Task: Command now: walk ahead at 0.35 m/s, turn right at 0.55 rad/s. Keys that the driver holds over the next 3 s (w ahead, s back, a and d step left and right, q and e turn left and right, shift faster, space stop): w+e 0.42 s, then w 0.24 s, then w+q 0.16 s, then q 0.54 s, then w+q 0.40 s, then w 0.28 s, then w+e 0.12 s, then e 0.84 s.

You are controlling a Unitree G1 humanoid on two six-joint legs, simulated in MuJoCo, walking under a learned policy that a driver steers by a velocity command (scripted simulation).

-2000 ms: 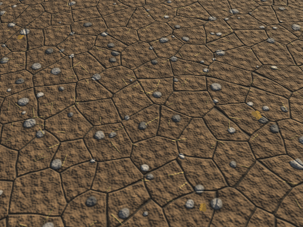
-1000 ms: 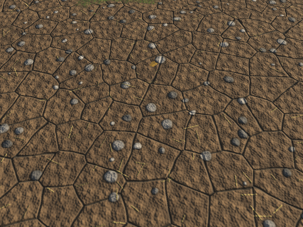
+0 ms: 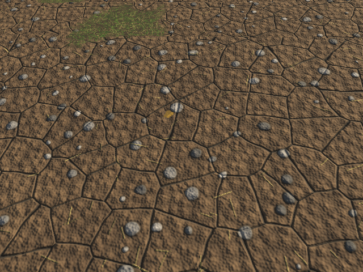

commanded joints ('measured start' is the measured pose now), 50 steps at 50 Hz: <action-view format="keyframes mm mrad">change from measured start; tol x32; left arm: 1 7 208 56 -58 -7 -9 1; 50 -112 147 42 -97 26 -53 -9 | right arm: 1 -169 -45 6 -100 10 -41 14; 33 412 -1 75 35 -22 -39 9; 50 40 -20 55 -56 -6 -7 46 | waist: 1 35 -167 35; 8 -118 -139 -74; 10 -114 294 -181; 27 -118 42 92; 34 90 -156 -430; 50 -17 -68 19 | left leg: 1 -60 -21 18 -123 2 -12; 8 482 60 -38 -287 -7 87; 10 762 419 -664 -437 -431 287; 27 493 261 135 -520 344 213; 31 468 234 223 -84 837 151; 33 -113 2 145 577 -401 66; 50 -54 66 76 -20 281 42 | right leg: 1 20 -202 249 -120 -136 -158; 7 -102 -149 311 27 -109 -107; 12 -699 -65 47 866 -227 27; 28 -459 -59 -153 286 135 -8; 31 -3 34 -202 203 149 -86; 33 571 -387 551 123 -26 -306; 39 14 -268 115 -117 208 -186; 50 32 -233 -262 -107 618 -108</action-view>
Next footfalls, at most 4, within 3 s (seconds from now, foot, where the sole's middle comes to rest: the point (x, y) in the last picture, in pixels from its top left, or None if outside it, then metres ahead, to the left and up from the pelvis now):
0.16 left None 0.17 0.15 -0.79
0.62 right None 0.42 -0.20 -0.79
1.12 left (229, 216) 0.71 -0.07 -0.79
1.58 right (287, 220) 0.70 -0.29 -0.79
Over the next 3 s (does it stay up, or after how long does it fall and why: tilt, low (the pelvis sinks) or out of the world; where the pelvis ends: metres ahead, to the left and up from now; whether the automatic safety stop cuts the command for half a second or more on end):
stays up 1.09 0.02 -0.02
